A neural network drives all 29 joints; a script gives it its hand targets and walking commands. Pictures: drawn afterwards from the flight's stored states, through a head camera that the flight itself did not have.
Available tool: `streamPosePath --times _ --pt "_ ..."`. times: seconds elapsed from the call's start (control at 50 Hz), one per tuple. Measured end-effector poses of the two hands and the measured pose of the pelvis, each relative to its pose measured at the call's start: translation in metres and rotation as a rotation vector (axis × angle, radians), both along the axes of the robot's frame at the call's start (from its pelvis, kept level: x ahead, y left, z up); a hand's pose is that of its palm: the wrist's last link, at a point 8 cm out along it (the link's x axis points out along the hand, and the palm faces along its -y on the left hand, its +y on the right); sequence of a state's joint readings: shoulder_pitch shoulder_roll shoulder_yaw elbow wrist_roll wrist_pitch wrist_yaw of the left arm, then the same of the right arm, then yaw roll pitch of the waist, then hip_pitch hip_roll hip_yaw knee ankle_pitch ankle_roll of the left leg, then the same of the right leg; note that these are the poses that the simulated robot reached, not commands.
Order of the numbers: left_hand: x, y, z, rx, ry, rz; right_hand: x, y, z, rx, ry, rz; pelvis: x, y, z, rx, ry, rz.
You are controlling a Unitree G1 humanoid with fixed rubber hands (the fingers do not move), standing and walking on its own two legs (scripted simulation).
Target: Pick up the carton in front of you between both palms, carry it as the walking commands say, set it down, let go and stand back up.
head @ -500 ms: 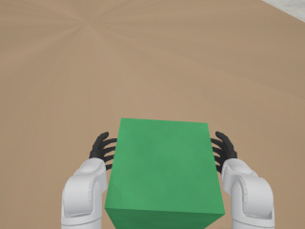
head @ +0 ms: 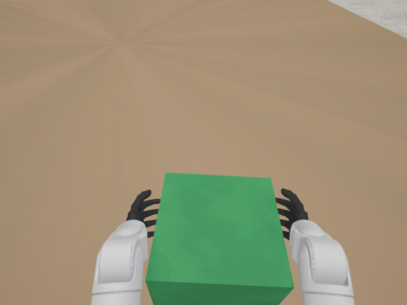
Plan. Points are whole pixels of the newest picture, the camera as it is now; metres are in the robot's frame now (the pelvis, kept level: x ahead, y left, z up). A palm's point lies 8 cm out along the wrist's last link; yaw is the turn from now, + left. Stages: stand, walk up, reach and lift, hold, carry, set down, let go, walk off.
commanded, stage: carry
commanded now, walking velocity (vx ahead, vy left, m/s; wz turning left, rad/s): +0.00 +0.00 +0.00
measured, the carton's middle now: (213, 252) +0.26 +0.00 -0.02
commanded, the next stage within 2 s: hold in 0.96 s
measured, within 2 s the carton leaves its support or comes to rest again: neither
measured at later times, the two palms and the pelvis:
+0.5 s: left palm (135, 234) +0.26 +0.15 +0.05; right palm (295, 233) +0.26 -0.15 +0.05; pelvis -0.04 +0.00 +0.01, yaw +0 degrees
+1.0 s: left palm (133, 242) +0.24 +0.15 +0.05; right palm (297, 241) +0.25 -0.14 +0.05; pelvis -0.05 +0.00 +0.01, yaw +0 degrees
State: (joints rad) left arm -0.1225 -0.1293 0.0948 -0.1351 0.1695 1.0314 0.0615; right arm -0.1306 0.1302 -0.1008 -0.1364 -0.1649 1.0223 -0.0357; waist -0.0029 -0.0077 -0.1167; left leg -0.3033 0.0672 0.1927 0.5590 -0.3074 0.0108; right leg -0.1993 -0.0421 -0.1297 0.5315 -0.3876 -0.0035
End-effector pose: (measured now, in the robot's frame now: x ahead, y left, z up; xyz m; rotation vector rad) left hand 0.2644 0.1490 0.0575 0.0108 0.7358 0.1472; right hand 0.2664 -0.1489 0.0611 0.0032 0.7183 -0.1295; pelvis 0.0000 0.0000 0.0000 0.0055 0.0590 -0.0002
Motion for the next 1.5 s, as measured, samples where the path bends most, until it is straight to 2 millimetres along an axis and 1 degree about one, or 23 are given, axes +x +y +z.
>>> streamPosePath --times 0.16,0.3,0.42,0.52,0.66,0.98,1.1,1.24,1.3,1.36,1.44,1.5 --pt "-0.004 -0.001 -0.008 0.027 -0.032 -0.028 -0.005 -0.001 -0.008 -0.030 -0.033 0.019 -0.011 0.000 0.002 -0.001 -0.015 0.000" --pt "-0.001 0.000 -0.017 0.038 -0.051 -0.035 -0.002 0.001 -0.016 -0.042 -0.052 0.027 -0.025 0.001 0.005 -0.005 -0.023 0.001" --pt "-0.001 0.002 -0.014 0.033 -0.092 -0.025 -0.001 0.002 -0.013 -0.038 -0.093 0.026 -0.034 0.001 0.005 -0.006 -0.021 0.001" --pt "-0.007 0.003 -0.009 0.031 -0.104 -0.022 -0.006 0.003 -0.008 -0.037 -0.104 0.025 -0.037 0.002 0.005 -0.006 -0.018 0.001" --pt "-0.014 0.003 -0.013 0.033 -0.073 -0.027 -0.014 0.003 -0.011 -0.039 -0.074 0.025 -0.039 0.003 0.005 -0.006 -0.019 0.000" --pt "-0.019 0.004 -0.011 0.031 -0.078 -0.025 -0.019 0.004 -0.010 -0.038 -0.079 0.024 -0.045 0.003 0.005 -0.008 -0.019 0.000" --pt "-0.032 0.003 -0.011 0.036 -0.066 -0.029 -0.030 0.004 -0.008 -0.053 -0.067 0.038 -0.051 0.002 0.012 -0.003 -0.118 -0.009" --pt "-0.039 -0.004 -0.007 0.025 -0.081 -0.045 -0.044 -0.004 -0.003 -0.049 -0.081 0.009 -0.066 0.002 0.012 -0.004 -0.177 -0.017" --pt "-0.036 -0.004 -0.008 -0.003 -0.076 -0.026 -0.043 -0.003 -0.005 -0.018 -0.075 -0.016 -0.077 0.002 0.009 -0.004 -0.197 -0.030" --pt "-0.029 -0.004 -0.013 -0.034 -0.073 -0.013 -0.038 -0.003 -0.010 0.000 -0.071 -0.040 -0.087 0.004 0.005 -0.007 -0.210 -0.060" --pt "-0.013 -0.009 -0.022 -0.041 -0.074 -0.037 -0.029 -0.008 -0.017 -0.015 -0.073 -0.061 -0.099 0.006 -0.003 -0.015 -0.216 -0.080" --pt "0.000 -0.016 -0.032 -0.027 -0.067 -0.072 -0.023 -0.014 -0.027 -0.026 -0.065 -0.081 -0.106 0.008 -0.009 -0.017 -0.188 -0.081"
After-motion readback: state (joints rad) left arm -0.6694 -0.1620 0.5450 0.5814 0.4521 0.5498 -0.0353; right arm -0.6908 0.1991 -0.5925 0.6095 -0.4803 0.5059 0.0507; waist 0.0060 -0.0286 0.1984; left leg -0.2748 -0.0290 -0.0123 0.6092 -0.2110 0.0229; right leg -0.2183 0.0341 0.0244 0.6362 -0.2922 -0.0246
